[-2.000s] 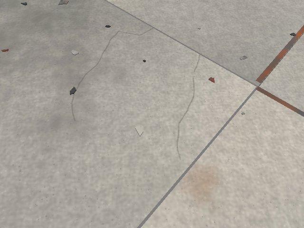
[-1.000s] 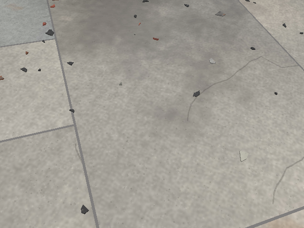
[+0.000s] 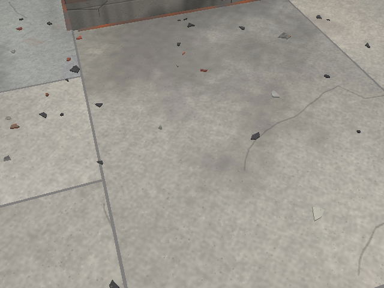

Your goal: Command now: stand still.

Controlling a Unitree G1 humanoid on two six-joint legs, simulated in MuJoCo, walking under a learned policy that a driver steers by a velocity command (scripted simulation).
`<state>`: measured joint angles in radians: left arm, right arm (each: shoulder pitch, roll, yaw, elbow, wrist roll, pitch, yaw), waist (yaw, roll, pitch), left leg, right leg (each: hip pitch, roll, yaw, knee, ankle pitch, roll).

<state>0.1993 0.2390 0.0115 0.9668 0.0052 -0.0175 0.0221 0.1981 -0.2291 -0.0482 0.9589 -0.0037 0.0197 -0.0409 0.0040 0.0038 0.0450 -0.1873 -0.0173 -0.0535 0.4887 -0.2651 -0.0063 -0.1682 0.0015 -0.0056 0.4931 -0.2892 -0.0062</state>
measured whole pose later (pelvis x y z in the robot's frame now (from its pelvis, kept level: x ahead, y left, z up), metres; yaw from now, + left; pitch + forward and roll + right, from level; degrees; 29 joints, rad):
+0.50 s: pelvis +0.09 +0.04 +0.01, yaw +0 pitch +0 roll +0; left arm 0.22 0.29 0.05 0.95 -0.03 -0.09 -0.01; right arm 0.40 -0.21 -0.04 1.07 0.01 -0.10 0.02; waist -0.03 -0.04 -0.01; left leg -0.07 -0.03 0.03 0.35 -0.28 0.05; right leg -0.49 -0.05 0.00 1.08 -0.29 -0.06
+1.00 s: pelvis +0.36 -0.03 +0.00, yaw +0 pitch +0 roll -1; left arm 0.23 0.25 0.05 0.95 0.00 -0.10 -0.04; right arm 0.24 -0.27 -0.05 0.95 0.02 -0.09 -0.02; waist 0.02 0.04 0.04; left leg -0.52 0.10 -0.04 1.16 -0.29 0.05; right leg -0.22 0.07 -0.08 0.36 -0.13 -0.08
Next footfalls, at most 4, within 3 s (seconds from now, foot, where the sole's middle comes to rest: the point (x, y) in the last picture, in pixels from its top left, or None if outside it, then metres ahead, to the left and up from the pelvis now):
0.80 right None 0.44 -0.10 -0.77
1.36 left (168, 227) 0.75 0.13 -0.77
1.90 right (238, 175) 1.00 -0.15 -0.77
2.40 left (222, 117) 1.35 -0.11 -0.77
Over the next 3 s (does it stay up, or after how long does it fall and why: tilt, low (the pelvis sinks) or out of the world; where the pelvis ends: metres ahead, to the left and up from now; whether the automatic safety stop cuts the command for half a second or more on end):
stays up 1.35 -0.36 -0.01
